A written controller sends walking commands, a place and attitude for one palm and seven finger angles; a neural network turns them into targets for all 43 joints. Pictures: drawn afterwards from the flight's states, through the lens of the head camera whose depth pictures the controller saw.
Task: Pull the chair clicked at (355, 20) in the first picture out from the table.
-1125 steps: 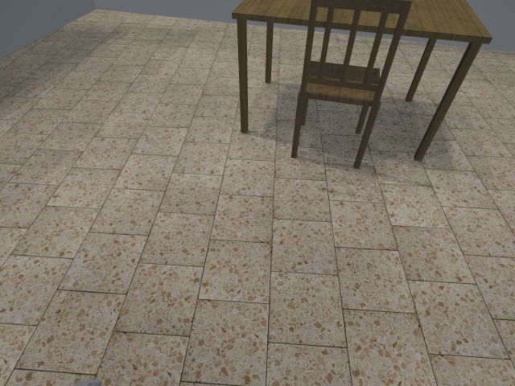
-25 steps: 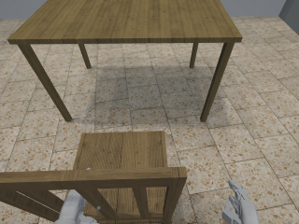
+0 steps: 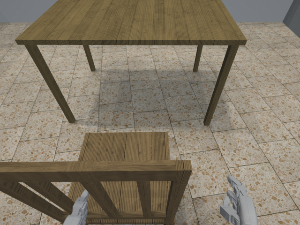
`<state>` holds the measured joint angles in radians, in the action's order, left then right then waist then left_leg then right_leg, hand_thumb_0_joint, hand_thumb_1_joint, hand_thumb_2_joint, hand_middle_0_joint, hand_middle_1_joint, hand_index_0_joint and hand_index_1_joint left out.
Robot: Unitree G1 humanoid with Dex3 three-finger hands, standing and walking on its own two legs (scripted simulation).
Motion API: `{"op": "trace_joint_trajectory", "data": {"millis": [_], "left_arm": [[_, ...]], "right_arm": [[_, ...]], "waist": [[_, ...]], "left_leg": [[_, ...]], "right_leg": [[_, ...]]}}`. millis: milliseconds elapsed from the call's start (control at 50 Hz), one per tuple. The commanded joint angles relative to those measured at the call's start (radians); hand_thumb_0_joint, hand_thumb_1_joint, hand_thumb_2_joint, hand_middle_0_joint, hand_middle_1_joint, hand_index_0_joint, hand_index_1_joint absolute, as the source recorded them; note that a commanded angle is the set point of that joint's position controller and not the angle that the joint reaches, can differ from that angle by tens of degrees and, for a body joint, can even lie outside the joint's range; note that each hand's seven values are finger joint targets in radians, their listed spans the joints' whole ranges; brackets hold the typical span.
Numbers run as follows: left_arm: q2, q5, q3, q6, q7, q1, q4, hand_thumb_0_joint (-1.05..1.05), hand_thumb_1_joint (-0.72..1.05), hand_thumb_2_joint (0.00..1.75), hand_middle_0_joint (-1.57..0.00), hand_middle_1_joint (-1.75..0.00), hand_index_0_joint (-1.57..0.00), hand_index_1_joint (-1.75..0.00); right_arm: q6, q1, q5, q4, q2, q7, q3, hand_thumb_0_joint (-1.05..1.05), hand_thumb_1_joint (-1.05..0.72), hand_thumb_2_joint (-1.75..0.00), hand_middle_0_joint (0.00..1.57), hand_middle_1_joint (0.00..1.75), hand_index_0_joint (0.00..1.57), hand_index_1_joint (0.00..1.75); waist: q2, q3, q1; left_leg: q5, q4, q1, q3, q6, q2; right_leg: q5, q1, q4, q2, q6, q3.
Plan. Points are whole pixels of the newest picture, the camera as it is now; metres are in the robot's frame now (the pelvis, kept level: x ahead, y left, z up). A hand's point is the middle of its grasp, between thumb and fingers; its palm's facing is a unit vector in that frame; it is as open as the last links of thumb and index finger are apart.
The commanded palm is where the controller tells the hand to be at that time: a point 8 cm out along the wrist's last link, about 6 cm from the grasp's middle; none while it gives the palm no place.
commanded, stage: draw the fingers out of the gap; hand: left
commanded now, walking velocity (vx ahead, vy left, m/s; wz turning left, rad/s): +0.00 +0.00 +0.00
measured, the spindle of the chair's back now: (103, 200) +0.20 +0.14 -0.03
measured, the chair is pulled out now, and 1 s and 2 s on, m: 0.61 0.61 0.59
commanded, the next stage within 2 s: draw the hand back to the body in 0.24 s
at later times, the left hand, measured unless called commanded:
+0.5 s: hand out of the picture +0.08 +0.14 +0.02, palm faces +0.09 -0.99 -0.04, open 17.5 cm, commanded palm +0.03 +0.20 +0.04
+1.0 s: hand out of the picture +0.12 +0.17 +0.08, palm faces -0.02 -0.95 -0.30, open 16.7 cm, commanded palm +0.09 +0.25 +0.13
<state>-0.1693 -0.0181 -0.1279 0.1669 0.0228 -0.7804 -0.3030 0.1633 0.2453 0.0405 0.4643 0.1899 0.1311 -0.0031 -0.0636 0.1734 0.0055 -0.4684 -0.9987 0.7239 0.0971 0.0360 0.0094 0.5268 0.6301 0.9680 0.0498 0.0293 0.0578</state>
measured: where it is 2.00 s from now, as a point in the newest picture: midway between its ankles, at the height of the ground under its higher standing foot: outside the picture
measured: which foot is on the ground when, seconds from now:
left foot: down 0.00-1.00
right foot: down 0.00-1.00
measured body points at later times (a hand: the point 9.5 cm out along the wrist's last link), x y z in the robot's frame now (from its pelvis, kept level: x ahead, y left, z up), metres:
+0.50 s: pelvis -0.01 +0.00 -0.02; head +0.00 +0.00 +0.43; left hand +0.07 +0.19 +0.02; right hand +0.19 -0.23 -0.07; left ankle +0.02 +0.14 -0.68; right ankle -0.03 -0.14 -0.68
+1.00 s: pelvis -0.01 +0.00 +0.01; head -0.02 -0.01 +0.46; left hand +0.12 +0.22 +0.10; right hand +0.18 -0.21 -0.05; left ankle +0.02 +0.14 -0.68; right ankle -0.03 -0.14 -0.68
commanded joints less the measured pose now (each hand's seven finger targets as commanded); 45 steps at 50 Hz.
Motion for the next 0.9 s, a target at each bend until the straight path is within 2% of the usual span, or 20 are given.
{"op": "trace_joint_trajectory", "data": {"millis": [0, 80, 160, 180, 240, 280, 340, 360, 380, 440, 520, 620, 660, 680, 700, 740, 780, 840, 860, 880], "left_arm": [[-0.062, 0.009, 0.029, -0.059, 0.005, -0.122, -0.225, 0.0, -0.55, 0.2, 0.0, 0.0, 0.0, 0.0], [-0.067, 0.009, 0.044, -0.062, 0.0, -0.201, -0.233, 0.0, -0.55, 0.2, 0.0, 0.0, 0.0, 0.0], [-0.073, 0.007, 0.045, -0.08, -0.013, -0.224, -0.254, 0.0, -0.55, 0.2, 0.0, 0.0, 0.0, 0.0], [-0.083, 0.007, 0.052, -0.085, -0.014, -0.221, -0.268, 0.0, -0.55, 0.2, 0.0, 0.0, 0.0, 0.0], [-0.056, -0.003, 0.031, -0.098, -0.026, -0.282, -0.28, 0.0, -0.55, 0.2, 0.0, 0.0, 0.0, 0.0], [-0.073, -0.004, 0.056, -0.101, -0.032, -0.319, -0.267, 0.0, -0.55, 0.2, 0.0, 0.0, 0.0, 0.0], [-0.06, 0.003, 0.037, -0.114, -0.043, -0.376, -0.295, 0.0, -0.55, 0.2, 0.0, 0.0, 0.0, 0.0], [0.015, -0.101, 0.042, -0.205, -0.054, -0.302, -0.376, 0.0, -0.55, 0.2, 0.0, 0.0, 0.0, 0.0], [-0.042, -0.095, 0.077, -0.244, -0.055, -0.288, -0.352, 0.0, -0.55, 0.2, 0.0, 0.0, 0.0, 0.0], [-0.056, -0.116, 0.11, -0.331, -0.063, -0.267, -0.386, 0.0, -0.55, 0.2, 0.0, 0.0, 0.0, 0.0], [-0.058, -0.131, 0.133, -0.435, -0.093, -0.239, -0.356, 0.0, -0.55, 0.2, 0.0, 0.0, 0.0, 0.0], [-0.111, -0.171, 0.196, -0.571, -0.186, -0.202, -0.328, 0.0, -0.55, 0.2, 0.0, 0.0, 0.0, 0.0], [-0.131, -0.202, 0.243, -0.564, -0.212, -0.193, -0.318, 0.0, -0.55, 0.2, 0.0, 0.0, 0.0, 0.0], [-0.149, -0.21, 0.277, -0.543, -0.211, -0.191, -0.309, 0.0, -0.55, 0.2, 0.0, 0.0, 0.0, 0.0], [-0.136, -0.224, 0.269, -0.523, -0.21, -0.176, -0.338, 0.0, -0.55, 0.2, 0.0, 0.0, 0.0, 0.0], [-0.142, -0.24, 0.291, -0.479, -0.198, -0.146, -0.364, 0.0, -0.55, 0.2, 0.0, 0.0, 0.0, 0.0], [-0.165, -0.25, 0.315, -0.452, -0.186, -0.083, -0.381, 0.0, -0.48, 0.24, -0.01, -0.02, -0.01, -0.02], [-0.195, -0.257, 0.358, -0.444, -0.17, -0.029, -0.416, 0.0, -0.37, 0.29, -0.02, -0.04, -0.02, -0.04], [-0.396, -0.07, 0.447, -0.338, -0.022, -0.087, -0.408, 0.0, -0.33, 0.31, -0.03, -0.05, -0.03, -0.05], [-0.33, -0.055, 0.412, -0.29, 0.036, -0.069, -0.461, 0.0, -0.3, 0.32, -0.04, -0.05, -0.04, -0.05]], "right_arm": [[0.06, -0.092, -0.001, -0.187, 0.101, 0.008, 0.049, 0.0, -0.9, -0.9, 0.2, 0.3, 0.2, 0.3], [0.047, -0.101, 0.003, -0.194, 0.091, 0.01, 0.056, 0.0, -0.9, -0.9, 0.2, 0.3, 0.2, 0.3], [0.044, -0.104, 0.006, -0.204, 0.09, 0.015, 0.058, 0.0, -0.9, -0.9, 0.2, 0.3, 0.2, 0.3], [0.044, -0.102, 0.005, -0.203, 0.091, 0.017, 0.06, 0.0, -0.9, -0.9, 0.2, 0.3, 0.2, 0.3], [0.05, -0.103, 0.01, -0.211, 0.085, 0.017, 0.063, 0.0, -0.9, -0.9, 0.2, 0.3, 0.2, 0.3], [0.05, -0.107, 0.012, -0.207, 0.082, 0.021, 0.07, 0.0, -0.9, -0.9, 0.2, 0.3, 0.2, 0.3], [0.053, -0.116, 0.016, -0.217, 0.078, 0.017, 0.072, 0.0, -0.9, -0.9, 0.2, 0.3, 0.2, 0.3], [0.076, -0.105, 0.016, -0.209, 0.074, 0.017, 0.069, 0.0, -0.9, -0.9, 0.2, 0.3, 0.2, 0.3], [0.089, -0.095, 0.018, -0.184, 0.078, 0.02, 0.074, 0.0, -0.9, -0.9, 0.2, 0.3, 0.2, 0.3], [0.111, -0.088, 0.024, -0.171, 0.079, 0.015, 0.073, 0.0, -0.9, -0.9, 0.2, 0.3, 0.2, 0.3], [0.115, -0.102, 0.029, -0.146, 0.069, -0.003, 0.079, 0.0, -0.9, -0.9, 0.2, 0.3, 0.2, 0.3], [0.111, -0.141, 0.037, -0.131, 0.064, -0.032, 0.083, 0.0, -0.9, -0.9, 0.2, 0.3, 0.2, 0.3], [0.104, -0.155, 0.047, -0.146, 0.066, -0.032, 0.08, 0.0, -0.9, -0.9, 0.2, 0.3, 0.2, 0.3], [0.1, -0.159, 0.05, -0.147, 0.068, -0.027, 0.079, 0.0, -0.9, -0.9, 0.2, 0.3, 0.2, 0.3], [0.1, -0.168, 0.053, -0.155, 0.069, -0.023, 0.073, 0.0, -0.9, -0.9, 0.2, 0.3, 0.2, 0.3], [0.105, -0.169, 0.058, -0.159, 0.065, -0.013, 0.062, 0.0, -0.9, -0.9, 0.2, 0.3, 0.2, 0.3], [0.116, -0.16, 0.057, -0.15, 0.068, 0.0, 0.054, 0.0, -0.9, -0.9, 0.2, 0.3, 0.2, 0.3], [0.138, -0.149, 0.058, -0.13, 0.067, 0.009, 0.044, 0.0, -0.9, -0.9, 0.2, 0.3, 0.2, 0.3], [0.1, -0.161, 0.018, -0.122, 0.06, 0.034, 0.018, 0.0, -0.9, -0.9, 0.2, 0.3, 0.2, 0.3], [0.091, -0.158, 0.014, -0.13, 0.047, 0.045, 0.003, 0.0, -0.9, -0.9, 0.2, 0.3, 0.2, 0.3]], "waist": [[0.054, 0.051, 0.009], [0.07, 0.043, 0.002], [0.079, 0.025, 0.008], [0.038, 0.029, 0.006], [0.061, 0.048, 0.004], [0.08, 0.043, -0.003], [0.058, 0.047, -0.009], [0.094, 0.027, -0.006], [0.093, 0.033, -0.005], [-0.003, 0.037, -0.014], [0.046, 0.01, -0.02], [0.044, 0.03, -0.034], [0.053, 0.045, -0.039], [0.03, 0.054, -0.047], [0.002, 0.041, -0.043], [0.02, 0.037, -0.042], [0.04, 0.018, -0.034], [-0.003, -0.014, -0.036], [-0.004, 0.017, -0.113], [-0.03, -0.03, -0.082]], "left_leg": [[0.174, 0.125, -0.112, -0.056, -0.073, -0.013], [0.17, 0.112, -0.084, -0.059, -0.075, -0.014], [0.132, 0.096, -0.062, -0.062, -0.077, -0.014], [0.135, 0.092, -0.059, -0.062, -0.077, -0.017], [0.133, 0.088, -0.066, -0.06, -0.079, -0.018], [0.145, 0.078, -0.048, -0.06, -0.079, -0.016], [0.142, 0.078, -0.049, -0.063, -0.079, -0.018], [0.155, 0.06, -0.029, -0.062, -0.075, -0.029], [0.155, 0.047, -0.022, -0.061, -0.076, -0.021], [0.136, 0.056, -0.052, -0.06, -0.068, -0.021], [0.127, 0.048, -0.019, -0.054, -0.063, -0.011], [0.134, 0.026, 0.005, -0.057, -0.057, -0.003], [0.113, 0.041, -0.015, -0.056, -0.056, -0.001], [0.11, 0.054, -0.029, -0.053, -0.056, 0.0], [0.098, 0.072, -0.058, -0.052, -0.055, -0.001], [0.075, 0.101, -0.077, -0.045, -0.055, 0.002], [0.075, 0.114, -0.089, -0.037, -0.059, 0.007], [0.084, 0.143, -0.135, -0.038, -0.054, 0.01], [0.1, 0.19, -0.185, -0.037, -0.047, 0.041], [0.102, 0.204, -0.208, -0.047, -0.048, 0.033]], "right_leg": [[-0.175, 0.008, -0.162, -0.024, -0.034, 0.044], [-0.176, 0.008, -0.159, -0.028, -0.037, 0.037], [-0.125, 0.042, -0.155, -0.031, -0.033, 0.035], [-0.123, 0.04, -0.154, -0.031, -0.038, 0.031], [-0.123, 0.047, -0.146, -0.033, -0.035, 0.035], [-0.135, 0.044, -0.142, -0.036, -0.039, 0.032], [-0.129, 0.053, -0.127, -0.036, -0.039, 0.037], [-0.141, 0.074, -0.119, -0.046, -0.037, 0.061], [-0.136, 0.076, -0.12, -0.05, -0.042, 0.049], [-0.085, 0.101, -0.107, -0.05, -0.045, 0.054], [-0.074, 0.11, -0.09, -0.053, -0.045, 0.054], [-0.082, 0.093, -0.071, -0.046, -0.046, 0.029], [-0.064, 0.059, -0.091, -0.045, -0.043, 0.019], [-0.056, 0.034, -0.101, -0.044, -0.046, 0.016], [-0.055, 0.031, -0.112, -0.042, -0.044, 0.019], [-0.027, 0.014, -0.138, -0.043, -0.041, 0.024], [-0.022, 0.001, -0.17, -0.044, -0.041, 0.02], [-0.034, -0.01, -0.195, -0.046, -0.042, 0.029], [-0.077, -0.093, -0.276, -0.015, -0.074, -0.027], [-0.086, -0.101, -0.313, -0.008, -0.072, -0.02]]}}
